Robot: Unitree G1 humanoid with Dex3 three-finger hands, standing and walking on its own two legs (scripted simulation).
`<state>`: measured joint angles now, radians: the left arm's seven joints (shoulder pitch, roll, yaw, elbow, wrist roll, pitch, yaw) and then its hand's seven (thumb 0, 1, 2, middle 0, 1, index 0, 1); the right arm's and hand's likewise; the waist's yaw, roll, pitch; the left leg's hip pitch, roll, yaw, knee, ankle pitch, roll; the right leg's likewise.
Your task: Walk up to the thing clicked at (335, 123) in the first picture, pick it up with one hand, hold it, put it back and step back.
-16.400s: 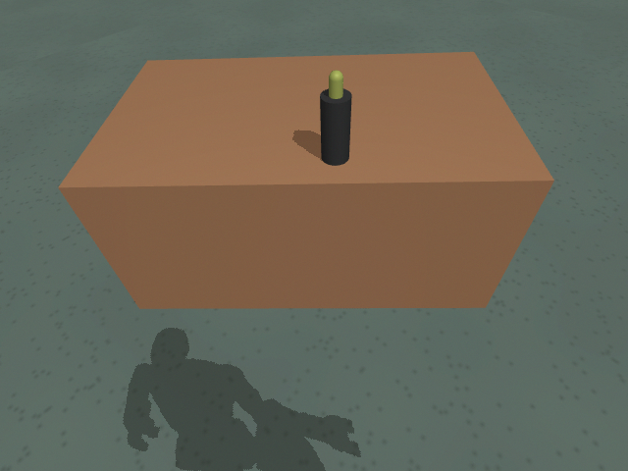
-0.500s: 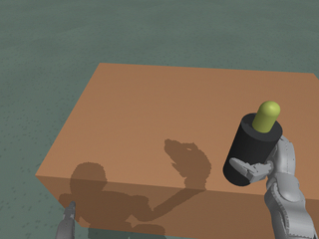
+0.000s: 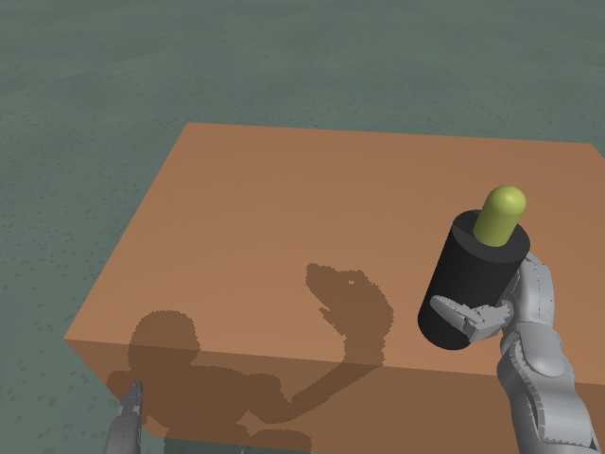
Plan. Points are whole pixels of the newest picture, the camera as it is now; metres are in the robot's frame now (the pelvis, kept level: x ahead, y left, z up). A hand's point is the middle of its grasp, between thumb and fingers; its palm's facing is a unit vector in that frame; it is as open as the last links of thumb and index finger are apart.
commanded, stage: hold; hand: right
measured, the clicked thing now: (472, 270) +0.32 -0.16 +0.13
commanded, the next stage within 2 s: crouch in 1.40 s
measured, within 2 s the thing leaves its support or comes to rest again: neither
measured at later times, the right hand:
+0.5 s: hand (472, 291) +0.31 -0.17 +0.10, palm faces +0.23 +0.97 -0.02, open 10.9 cm
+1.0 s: hand (473, 297) +0.30 -0.17 +0.10, palm faces +0.22 +0.97 -0.02, open 10.9 cm
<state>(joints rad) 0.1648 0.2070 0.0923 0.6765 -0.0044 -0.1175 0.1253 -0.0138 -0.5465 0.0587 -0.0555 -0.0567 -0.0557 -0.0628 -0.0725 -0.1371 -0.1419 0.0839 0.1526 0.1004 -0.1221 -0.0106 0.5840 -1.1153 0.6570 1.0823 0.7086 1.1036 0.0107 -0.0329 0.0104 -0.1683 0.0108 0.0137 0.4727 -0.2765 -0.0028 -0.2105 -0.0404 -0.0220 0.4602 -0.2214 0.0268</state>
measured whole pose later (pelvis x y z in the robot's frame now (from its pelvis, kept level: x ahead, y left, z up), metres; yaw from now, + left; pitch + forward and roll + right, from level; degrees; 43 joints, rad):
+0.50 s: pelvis +0.00 +0.00 +0.00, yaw +0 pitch -2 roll +0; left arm 0.15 0.19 0.10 0.70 0.00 -0.11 0.12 -0.01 -0.55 0.06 -0.06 -0.06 -0.06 -0.06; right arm -0.04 -0.14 -0.13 0.08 0.16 0.08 -0.12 -0.01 0.58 -1.11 0.66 1.08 0.71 1.10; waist 0.02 -0.04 0.01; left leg -0.16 0.01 0.01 0.46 -0.26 -0.01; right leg -0.20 -0.04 -0.02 0.45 -0.21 0.02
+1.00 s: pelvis -0.01 -0.01 +0.00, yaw +0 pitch -3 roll +0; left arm 0.16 0.19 0.10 0.68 0.00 -0.13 0.12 -0.01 -0.55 0.06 -0.06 -0.06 -0.06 -0.06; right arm -0.05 -0.13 -0.12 0.11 0.15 0.07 -0.13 -0.01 0.58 -1.12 0.66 1.08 0.71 1.10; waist 0.02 -0.04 0.02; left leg -0.15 0.01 0.01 0.46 -0.25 -0.01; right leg -0.20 -0.04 -0.03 0.46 -0.20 0.02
